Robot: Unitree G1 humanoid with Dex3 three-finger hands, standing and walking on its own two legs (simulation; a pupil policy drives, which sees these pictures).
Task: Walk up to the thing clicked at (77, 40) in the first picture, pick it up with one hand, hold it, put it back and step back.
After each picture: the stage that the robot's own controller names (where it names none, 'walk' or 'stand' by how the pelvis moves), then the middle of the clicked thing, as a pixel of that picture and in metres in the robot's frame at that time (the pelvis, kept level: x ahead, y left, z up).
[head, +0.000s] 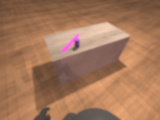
stand; (77, 43) +0.90 +0.22 -0.12
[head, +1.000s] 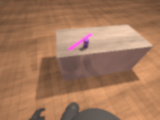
rise first; (86, 43) +0.84 +0.15 -0.11
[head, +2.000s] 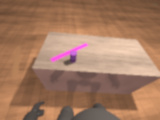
rise first; (73, 56) +0.57 +0.18 -0.10
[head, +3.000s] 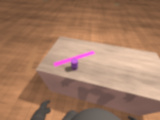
stand; (74, 64) +0.51 +0.18 -0.11
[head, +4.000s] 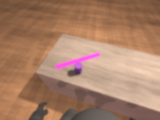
stand; (78, 68) +0.43 +0.12 -0.11
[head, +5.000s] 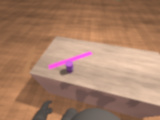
stand; (69, 67) +0.45 +0.20 -0.10
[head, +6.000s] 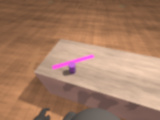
stand; (72, 68) +0.47 +0.19 -0.12
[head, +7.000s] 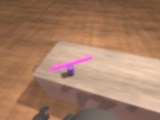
stand; (70, 70) +0.45 +0.20 -0.12
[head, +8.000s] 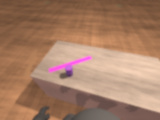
stand; (69, 70) +0.44 +0.21 -0.12
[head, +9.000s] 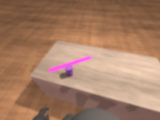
stand; (69, 70) +0.44 +0.21 -0.12
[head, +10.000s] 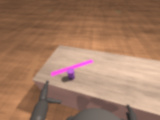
rise first; (71, 74) +0.43 +0.21 -0.12
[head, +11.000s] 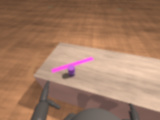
go down; (71, 71) +0.45 +0.20 -0.12
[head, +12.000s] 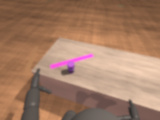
go down; (71, 67) +0.47 +0.19 -0.11
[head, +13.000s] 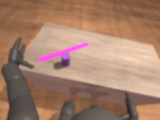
go down; (65, 59) +0.46 +0.18 -0.04
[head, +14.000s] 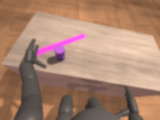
close in; (60, 54) +0.47 +0.19 -0.02
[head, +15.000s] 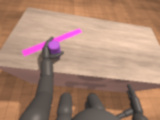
close; (55, 50) +0.48 +0.20 +0.01
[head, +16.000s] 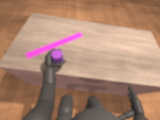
lift; (58, 58) +0.43 +0.19 +0.00
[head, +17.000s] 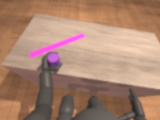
lift; (55, 61) +0.40 +0.21 +0.00
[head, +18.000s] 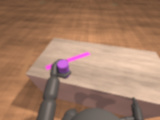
lift; (64, 69) +0.32 +0.18 +0.09
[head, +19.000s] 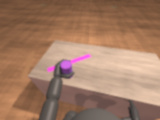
hold; (67, 70) +0.32 +0.16 +0.09
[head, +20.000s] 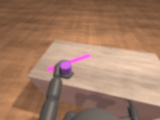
hold; (66, 70) +0.33 +0.17 +0.08
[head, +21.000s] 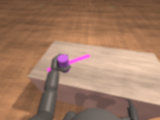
crouch; (64, 64) +0.36 +0.19 +0.10
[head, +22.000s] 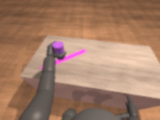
lower; (59, 51) +0.45 +0.21 +0.11
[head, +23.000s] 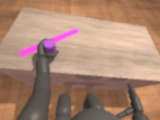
lower; (51, 49) +0.49 +0.21 +0.01
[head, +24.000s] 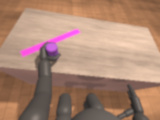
lower; (53, 52) +0.47 +0.20 +0.01
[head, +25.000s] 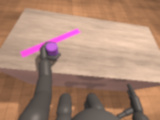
lower; (53, 52) +0.47 +0.20 +0.01
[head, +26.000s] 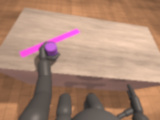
lower; (52, 51) +0.47 +0.21 +0.01
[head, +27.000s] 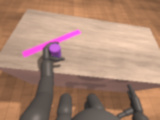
open; (56, 53) +0.46 +0.19 +0.01
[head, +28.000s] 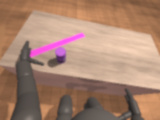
sink last; (61, 56) +0.45 +0.18 -0.02
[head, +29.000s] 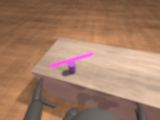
stand; (72, 67) +0.45 +0.19 -0.06
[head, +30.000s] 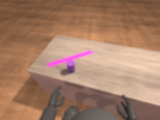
stand; (70, 66) +0.44 +0.18 -0.05
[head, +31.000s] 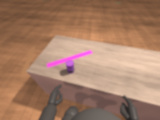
stand; (70, 67) +0.44 +0.19 -0.05
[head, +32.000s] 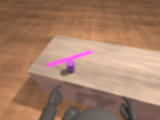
stand; (70, 67) +0.44 +0.19 -0.05
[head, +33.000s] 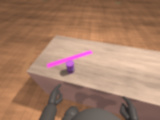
stand; (70, 67) +0.44 +0.19 -0.05
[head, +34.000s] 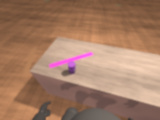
stand; (71, 67) +0.45 +0.18 -0.08
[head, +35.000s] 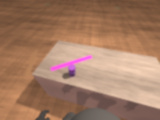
walk; (72, 70) +0.45 +0.18 -0.12
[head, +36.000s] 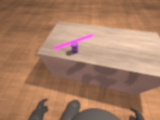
walk; (74, 47) +0.63 +0.20 -0.09
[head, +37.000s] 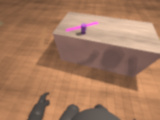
walk; (83, 29) +0.97 +0.15 -0.09
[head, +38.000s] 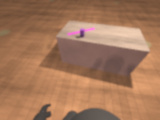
stand; (82, 33) +1.12 +0.19 -0.11
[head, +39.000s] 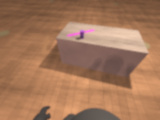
stand; (81, 34) +1.11 +0.19 -0.12
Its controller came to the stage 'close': yes
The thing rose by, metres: 0.21
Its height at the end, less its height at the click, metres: +0.00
